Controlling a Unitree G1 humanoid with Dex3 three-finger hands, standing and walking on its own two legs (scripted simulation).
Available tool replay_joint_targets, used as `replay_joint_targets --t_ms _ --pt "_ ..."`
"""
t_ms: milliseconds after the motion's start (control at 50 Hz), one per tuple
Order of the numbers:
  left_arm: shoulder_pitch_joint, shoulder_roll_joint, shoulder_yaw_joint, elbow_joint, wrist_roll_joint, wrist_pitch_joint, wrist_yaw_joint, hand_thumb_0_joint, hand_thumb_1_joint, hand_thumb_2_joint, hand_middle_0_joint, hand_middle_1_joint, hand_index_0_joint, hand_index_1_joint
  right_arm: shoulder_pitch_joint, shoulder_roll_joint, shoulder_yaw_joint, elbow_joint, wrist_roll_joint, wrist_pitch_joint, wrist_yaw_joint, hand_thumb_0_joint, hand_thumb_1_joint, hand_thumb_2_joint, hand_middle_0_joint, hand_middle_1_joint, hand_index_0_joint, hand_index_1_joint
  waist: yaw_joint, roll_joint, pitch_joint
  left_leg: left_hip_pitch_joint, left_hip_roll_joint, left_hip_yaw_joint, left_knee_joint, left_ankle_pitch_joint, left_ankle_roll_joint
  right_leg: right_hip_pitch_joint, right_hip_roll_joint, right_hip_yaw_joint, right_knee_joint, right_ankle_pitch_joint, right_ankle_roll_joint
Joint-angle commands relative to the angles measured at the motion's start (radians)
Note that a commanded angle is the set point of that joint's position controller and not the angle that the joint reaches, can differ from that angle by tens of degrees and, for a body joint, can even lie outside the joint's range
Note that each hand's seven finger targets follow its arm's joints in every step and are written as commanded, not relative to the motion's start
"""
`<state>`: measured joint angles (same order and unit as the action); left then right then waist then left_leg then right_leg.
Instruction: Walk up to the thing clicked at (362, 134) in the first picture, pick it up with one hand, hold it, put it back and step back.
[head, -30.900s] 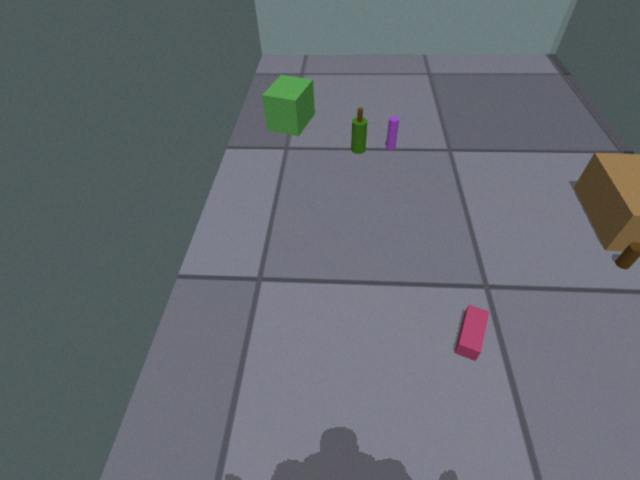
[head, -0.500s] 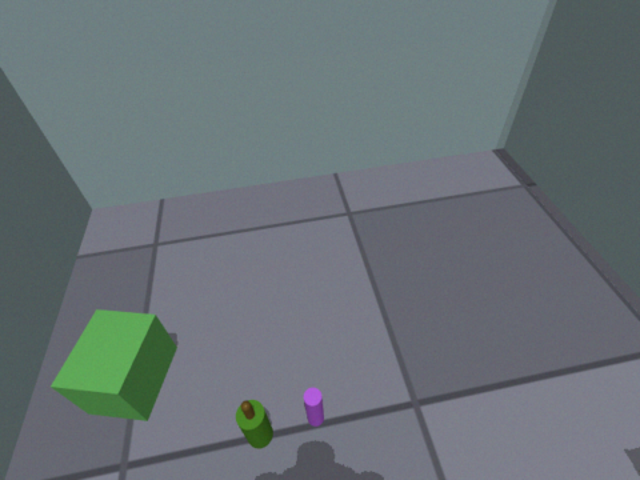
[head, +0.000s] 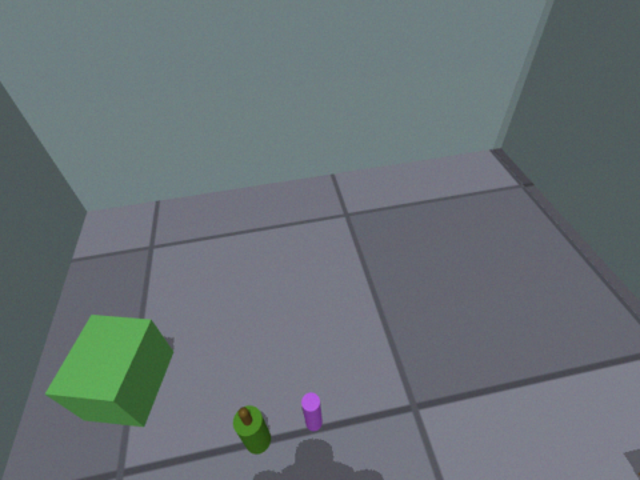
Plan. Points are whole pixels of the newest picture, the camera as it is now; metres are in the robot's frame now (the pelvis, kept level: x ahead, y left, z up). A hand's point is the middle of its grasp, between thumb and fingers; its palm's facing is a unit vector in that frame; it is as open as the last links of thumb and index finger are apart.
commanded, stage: stand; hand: left
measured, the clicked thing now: (250, 426) +0.39 +0.25 -0.66
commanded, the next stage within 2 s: step back in 0.42 s
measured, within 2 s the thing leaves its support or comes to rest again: neither
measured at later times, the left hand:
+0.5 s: hand out of the picture +0.08 +0.25 -0.16, palm faces +0.01 -0.94 -0.35, open 7.4 cm
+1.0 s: hand out of the picture +0.05 +0.29 -0.18, palm faces -0.08 -0.93 -0.37, open 7.4 cm
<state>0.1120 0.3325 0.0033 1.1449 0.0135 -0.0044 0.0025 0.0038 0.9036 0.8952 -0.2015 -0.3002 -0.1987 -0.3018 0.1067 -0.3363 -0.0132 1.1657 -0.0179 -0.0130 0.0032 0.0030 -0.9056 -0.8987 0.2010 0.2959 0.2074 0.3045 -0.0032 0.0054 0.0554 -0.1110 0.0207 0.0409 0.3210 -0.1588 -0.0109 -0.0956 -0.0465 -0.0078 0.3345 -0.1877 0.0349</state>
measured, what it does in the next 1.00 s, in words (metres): lifts its right foot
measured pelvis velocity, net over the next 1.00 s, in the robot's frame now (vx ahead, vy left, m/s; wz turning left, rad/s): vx -0.09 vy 0.03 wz -0.04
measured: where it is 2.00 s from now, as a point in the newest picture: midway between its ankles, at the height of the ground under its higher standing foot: outside the picture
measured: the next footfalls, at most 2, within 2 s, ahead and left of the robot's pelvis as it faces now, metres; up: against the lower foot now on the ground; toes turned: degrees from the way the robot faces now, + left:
right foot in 1.18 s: -0.15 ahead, -0.12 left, +0.00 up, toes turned -2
left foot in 1.50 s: -0.19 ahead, +0.12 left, +0.00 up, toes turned -3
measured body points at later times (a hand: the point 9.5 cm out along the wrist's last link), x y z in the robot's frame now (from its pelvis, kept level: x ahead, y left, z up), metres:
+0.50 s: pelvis -0.01 -0.01 +0.00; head +0.01 -0.01 +0.45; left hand +0.08 +0.30 -0.13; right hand +0.08 -0.31 -0.14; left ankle +0.01 +0.12 -0.75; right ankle +0.00 -0.14 -0.75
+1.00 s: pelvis -0.09 +0.03 -0.02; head -0.02 +0.05 +0.42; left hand +0.05 +0.34 -0.16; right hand -0.04 -0.29 -0.13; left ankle -0.03 +0.12 -0.75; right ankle -0.13 -0.12 -0.66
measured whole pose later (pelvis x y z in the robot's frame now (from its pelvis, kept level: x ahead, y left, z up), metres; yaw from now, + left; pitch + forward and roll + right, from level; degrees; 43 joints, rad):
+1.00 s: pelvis -0.09 +0.03 -0.02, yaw -2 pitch -1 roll -2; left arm 0.08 0.41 0.06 0.88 0.01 0.06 0.02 0.00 0.91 0.90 -0.20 -0.30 -0.20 -0.30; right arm 0.16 -0.35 -0.05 0.93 -0.03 0.02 0.00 0.00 -0.90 -0.90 0.20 0.30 0.21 0.30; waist -0.02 -0.04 0.19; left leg -0.37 0.01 0.03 0.64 -0.24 0.05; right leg -0.47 0.10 0.15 1.19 -0.52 0.00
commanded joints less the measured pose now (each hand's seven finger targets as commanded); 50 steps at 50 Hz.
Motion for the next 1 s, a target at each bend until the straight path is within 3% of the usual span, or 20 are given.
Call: replay_joint_targets --t_ms 0,60,260,380,400,460,520,600,620,680,700,720,740,760,780,800,820,860,920,980 --pt "-0.042 0.205 0.041 -0.052 0.0 -0.022 0.013 0.0 0.9 0.9 -0.2 -0.3 -0.2 -0.3 -0.045 -0.199 -0.033 -0.06 0.001 -0.015 -0.016 0.0 -0.9 -0.9 0.2 0.3 0.2 0.3 0.001 -0.018 -0.069 0.038 0.115 -0.098 -0.054 0.108 0.022 -0.023 -0.09 0.068 -0.054 0.113 -0.042" --pt "-0.039 0.209 0.042 -0.053 -0.001 -0.023 0.01 0.0 0.9 0.9 -0.2 -0.3 -0.2 -0.3 -0.04 -0.206 -0.032 -0.058 0.001 -0.015 -0.016 0.0 -0.9 -0.9 0.2 0.3 0.2 0.3 0.001 -0.009 -0.057 0.027 0.11 -0.097 -0.061 0.075 0.016 -0.027 -0.09 0.072 -0.064 0.1 -0.039" --pt "-0.041 0.212 0.04 -0.061 -0.003 -0.026 0.013 0.0 0.9 0.9 -0.2 -0.3 -0.2 -0.3 -0.041 -0.207 -0.032 -0.062 0.003 -0.013 -0.015 0.0 -0.9 -0.9 0.2 0.3 0.2 0.3 -0.003 -0.007 -0.089 0.046 0.116 -0.091 -0.039 0.163 0.02 0.006 -0.097 0.07 -0.057 0.192 -0.04" --pt "-0.041 0.217 0.041 -0.06 -0.004 -0.024 0.013 0.0 0.9 0.9 -0.2 -0.3 -0.2 -0.3 -0.038 -0.202 -0.031 -0.06 0.003 -0.009 -0.012 0.0 -0.9 -0.9 0.2 0.3 0.2 0.3 -0.005 -0.019 -0.037 0.021 0.114 -0.092 -0.061 0.078 0.016 -0.029 -0.09 0.07 -0.075 0.087 -0.043" --pt "-0.049 0.288 0.085 -0.087 -0.02 -0.014 0.016 0.0 0.9 0.9 -0.2 -0.3 -0.2 -0.3 -0.068 -0.27 -0.056 -0.082 0.009 0.009 -0.008 0.0 -0.9 -0.9 0.2 0.3 0.2 0.3 -0.001 -0.018 0.056 -0.052 0.101 -0.107 0.043 0.215 0.046 -0.107 -0.076 0.085 0.007 0.254 -0.056" --pt "-0.028 0.273 0.093 -0.129 -0.023 -0.005 0.021 0.0 0.9 0.9 -0.2 -0.3 -0.2 -0.3 -0.033 -0.249 -0.063 -0.12 0.022 0.022 -0.005 0.0 -0.9 -0.9 0.2 0.3 0.2 0.3 -0.011 -0.008 -0.058 -0.051 0.1 -0.099 0.11 0.255 0.069 -0.074 -0.072 0.075 0.087 0.282 -0.088" --pt "-0.037 0.266 0.094 -0.176 -0.013 0.005 0.018 0.0 0.9 0.9 -0.2 -0.3 -0.2 -0.3 -0.035 -0.259 -0.078 -0.157 0.021 0.033 -0.002 0.0 -0.9 -0.9 0.2 0.3 0.2 0.3 -0.012 -0.014 -0.136 -0.045 0.09 -0.09 0.187 0.184 0.09 -0.107 -0.086 0.102 0.126 0.225 -0.121" --pt "-0.056 0.298 0.106 -0.225 -0.005 0.019 0.014 0.0 0.9 0.9 -0.2 -0.3 -0.2 -0.3 -0.013 -0.246 -0.083 -0.195 0.017 0.046 0.002 0.0 -0.9 -0.9 0.2 0.3 0.2 0.3 -0.011 -0.065 -0.12 -0.1 0.045 -0.085 0.293 0.032 0.092 -0.188 -0.141 0.167 0.133 0.167 -0.178" --pt "-0.059 0.307 0.109 -0.236 -0.001 0.022 0.013 0.0 0.9 0.9 -0.2 -0.3 -0.2 -0.3 -0.014 -0.243 -0.085 -0.206 0.017 0.049 0.004 0.0 -0.9 -0.9 0.2 0.3 0.2 0.3 -0.006 -0.089 -0.109 -0.101 0.019 -0.075 0.344 -0.026 0.087 -0.226 -0.161 0.186 0.117 0.152 -0.197" --pt "-0.139 0.341 0.119 -0.292 0.019 0.028 0.015 0.0 0.9 0.9 -0.2 -0.3 -0.2 -0.3 0.074 -0.228 -0.094 -0.214 0.011 0.058 0.016 0.0 -0.9 -0.9 0.2 0.3 0.2 0.3 -0.035 -0.221 -0.098 -0.065 -0.062 -0.043 0.534 -0.276 0.074 -0.356 -0.262 0.261 0.079 0.117 -0.263" --pt "-0.171 0.339 0.118 -0.307 0.02 0.029 0.015 0.0 0.9 0.9 -0.2 -0.3 -0.2 -0.3 0.114 -0.228 -0.097 -0.212 0.012 0.059 0.018 0.0 -0.9 -0.9 0.2 0.3 0.2 0.3 -0.053 -0.229 -0.09 -0.045 -0.056 -0.053 0.545 -0.292 0.073 -0.401 -0.264 0.249 0.092 0.084 -0.263" --pt "-0.212 0.332 0.114 -0.329 0.02 0.03 0.018 0.0 0.9 0.9 -0.2 -0.3 -0.2 -0.3 0.163 -0.24 -0.103 -0.213 0.014 0.056 0.018 0.0 -0.9 -0.9 0.2 0.3 0.2 0.3 -0.082 -0.218 -0.094 -0.037 -0.026 -0.087 0.502 -0.24 0.082 -0.407 -0.241 0.227 0.158 0.069 -0.229" --pt "-0.213 0.293 0.104 -0.337 0.015 0.036 0.02 0.0 0.9 0.9 -0.2 -0.3 -0.2 -0.3 0.179 -0.264 -0.108 -0.21 0.011 0.048 0.014 0.0 -0.9 -0.9 0.2 0.3 0.2 0.3 -0.088 -0.096 -0.081 -0.08 0.046 -0.155 0.327 -0.102 0.1 -0.39 -0.133 0.153 0.319 -0.024 -0.175" --pt "-0.157 0.222 0.091 -0.34 0.0 0.042 0.025 0.0 0.9 0.9 -0.2 -0.3 -0.2 -0.3 0.137 -0.341 -0.119 -0.233 -0.006 0.035 0.009 0.0 -0.9 -0.9 0.2 0.3 0.2 0.3 -0.066 0.18 -0.038 -0.141 0.229 -0.424 0.053 0.155 0.139 -0.426 0.08 0.07 0.559 -0.238 -0.087" --pt "-0.105 0.222 0.097 -0.33 0.003 0.05 0.035 0.0 0.9 0.9 -0.2 -0.3 -0.2 -0.3 0.099 -0.405 -0.127 -0.258 -0.015 0.023 0.004 0.0 -0.9 -0.9 0.2 0.3 0.2 0.3 -0.038 0.196 -0.059 -0.171 0.311 -0.563 0.0 0.215 0.197 -0.403 0.156 0.176 0.693 -0.435 -0.075" --pt "-0.066 0.244 0.102 -0.312 0.005 0.053 0.042 0.0 0.9 0.9 -0.2 -0.3 -0.2 -0.3 0.055 -0.423 -0.134 -0.277 -0.017 0.018 0.001 0.0 -0.9 -0.9 0.2 0.3 0.2 0.3 -0.025 0.198 -0.083 -0.189 0.35 -0.621 -0.012 0.215 0.251 -0.387 0.171 0.229 0.809 -0.473 -0.073" --pt "-0.042 0.26 0.104 -0.299 0.005 0.053 0.045 0.0 0.9 0.9 -0.2 -0.3 -0.2 -0.3 0.016 -0.387 -0.128 -0.294 -0.017 0.016 -0.008 0.0 -0.9 -0.9 0.2 0.3 0.2 0.3 -0.006 0.139 -0.087 -0.16 0.334 -0.549 0.028 0.224 0.262 -0.403 0.152 0.242 0.882 -0.437 -0.074" --pt "0.039 0.254 0.102 -0.271 -0.007 0.05 0.042 0.0 0.9 0.9 -0.2 -0.3 -0.2 -0.3 -0.043 -0.311 -0.112 -0.321 -0.016 0.01 -0.026 0.0 -0.9 -0.9 0.2 0.3 0.2 0.3 0.041 0.117 -0.101 -0.091 0.261 -0.378 0.119 0.32 0.247 -0.445 0.13 0.224 0.946 -0.343 -0.061" --pt "0.029 0.249 0.116 -0.306 0.002 0.045 0.029 0.0 0.9 0.9 -0.2 -0.3 -0.2 -0.3 0.031 -0.285 -0.106 -0.329 -0.015 0.008 -0.035 0.0 -0.9 -0.9 0.2 0.3 0.2 0.3 0.007 0.099 -0.124 -0.019 0.25 -0.333 0.154 0.376 0.264 -0.424 0.12 0.189 0.912 -0.336 -0.029" --pt "0.007 0.239 0.118 -0.341 0.001 0.045 0.022 0.0 0.9 0.9 -0.2 -0.3 -0.2 -0.3 0.08 -0.295 -0.11 -0.335 -0.013 0.009 -0.037 0.0 -0.9 -0.9 0.2 0.3 0.2 0.3 -0.027 0.111 -0.122 0.036 0.233 -0.295 0.16 0.351 0.255 -0.423 0.121 0.167 0.794 -0.345 -0.012"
